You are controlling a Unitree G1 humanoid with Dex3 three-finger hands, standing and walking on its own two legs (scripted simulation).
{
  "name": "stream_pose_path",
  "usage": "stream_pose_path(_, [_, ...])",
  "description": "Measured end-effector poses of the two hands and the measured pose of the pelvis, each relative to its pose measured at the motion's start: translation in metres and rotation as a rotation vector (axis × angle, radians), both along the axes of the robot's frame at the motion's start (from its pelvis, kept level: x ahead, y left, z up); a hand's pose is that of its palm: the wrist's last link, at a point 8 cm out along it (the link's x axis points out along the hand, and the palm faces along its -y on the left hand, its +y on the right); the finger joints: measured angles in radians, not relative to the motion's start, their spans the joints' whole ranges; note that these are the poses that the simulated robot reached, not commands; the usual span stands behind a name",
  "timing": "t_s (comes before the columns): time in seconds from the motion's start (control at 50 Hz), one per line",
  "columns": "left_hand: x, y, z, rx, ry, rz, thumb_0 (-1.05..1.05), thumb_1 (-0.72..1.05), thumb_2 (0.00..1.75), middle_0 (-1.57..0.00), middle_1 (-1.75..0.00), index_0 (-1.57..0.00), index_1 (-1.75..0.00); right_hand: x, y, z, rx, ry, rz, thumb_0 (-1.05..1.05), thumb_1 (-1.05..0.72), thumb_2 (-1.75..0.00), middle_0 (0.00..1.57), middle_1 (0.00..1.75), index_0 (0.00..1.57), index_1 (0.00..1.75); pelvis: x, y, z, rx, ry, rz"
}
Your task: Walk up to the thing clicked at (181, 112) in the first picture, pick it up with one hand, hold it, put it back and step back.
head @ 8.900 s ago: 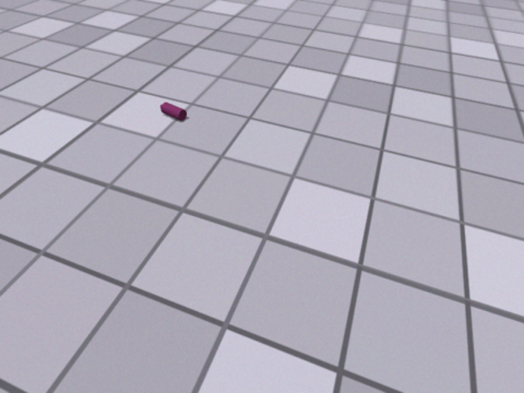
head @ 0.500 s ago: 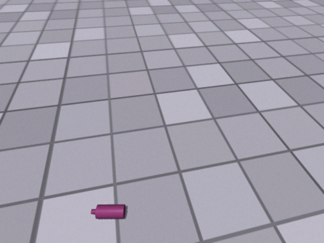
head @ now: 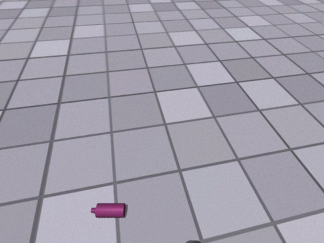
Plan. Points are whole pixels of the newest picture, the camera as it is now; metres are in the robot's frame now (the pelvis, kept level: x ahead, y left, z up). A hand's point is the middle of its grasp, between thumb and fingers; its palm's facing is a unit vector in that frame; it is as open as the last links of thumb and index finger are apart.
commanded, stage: stand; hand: left
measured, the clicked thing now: (108, 210) +0.47 +0.30 -0.74
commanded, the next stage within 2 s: walk up in 0.62 s
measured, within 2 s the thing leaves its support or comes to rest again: neither
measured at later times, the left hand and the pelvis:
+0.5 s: hand out of the picture +0.08 +0.26 -0.15, palm faces -0.02 -0.94 -0.35, open 7.4 cm; pelvis +0.00 +0.00 +0.00, yaw +0 degrees
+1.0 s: hand out of the picture +0.08 +0.34 -0.17, palm faces +0.01 -0.93 -0.36, open 7.4 cm; pelvis +0.03 +0.07 -0.01, yaw +1 degrees
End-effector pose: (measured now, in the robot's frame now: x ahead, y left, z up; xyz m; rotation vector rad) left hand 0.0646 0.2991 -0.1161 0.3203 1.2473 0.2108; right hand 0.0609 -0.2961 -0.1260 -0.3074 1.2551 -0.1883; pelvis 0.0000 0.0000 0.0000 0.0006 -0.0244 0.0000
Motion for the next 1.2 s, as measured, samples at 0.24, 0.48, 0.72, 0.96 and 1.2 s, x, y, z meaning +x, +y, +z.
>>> stream_pose_path(0.24, [0.007, 0.001, 0.001, -0.001, -0.013, -0.007, 0.01, 0.9, 0.89, -0.21, -0.3, -0.2, -0.3, 0.007, 0.001, 0.002, -0.004, -0.022, 0.002, 0.01, -0.91, -0.9, 0.2, 0.3, 0.21, 0.3, 0.002, 0.001, 0.0, 0.001, -0.003, -0.005])
stream_pose_path(0.48, [0.007, 0.001, 0.001, 0.002, -0.012, -0.007, 0.01, 0.9, 0.89, -0.21, -0.3, -0.2, -0.3, 0.006, 0.001, 0.002, -0.002, -0.018, -0.001, 0.01, -0.91, -0.9, 0.2, 0.3, 0.21, 0.3, 0.002, 0.001, 0.0, 0.0, -0.003, -0.004])
stream_pose_path(0.72, [0.0, 0.01, 0.0, 0.008, -0.037, 0.002, 0.01, 0.9, 0.89, -0.21, -0.3, -0.2, -0.3, 0.003, -0.001, 0.001, -0.018, 0.001, 0.0, 0.01, -0.91, -0.9, 0.2, 0.3, 0.21, 0.3, 0.003, 0.01, -0.003, -0.017, -0.008, -0.007])
stream_pose_path(0.96, [-0.001, 0.081, -0.014, 0.017, 0.017, 0.045, 0.01, 0.9, 0.89, -0.21, -0.3, -0.2, -0.3, 0.009, 0.053, 0.009, -0.053, 0.021, 0.01, 0.01, -0.91, -0.9, 0.2, 0.3, 0.21, 0.3, 0.021, 0.065, -0.009, -0.012, -0.01, 0.009])
stream_pose_path(1.2, [0.047, 0.084, -0.014, 0.02, 0.018, -0.005, 0.01, 0.9, 0.9, -0.2, -0.29, -0.2, -0.3, 0.058, 0.081, -0.002, -0.002, -0.073, -0.015, 0.01, -0.9, -0.9, 0.2, 0.3, 0.21, 0.3, 0.045, 0.076, -0.011, 0.003, -0.029, -0.018])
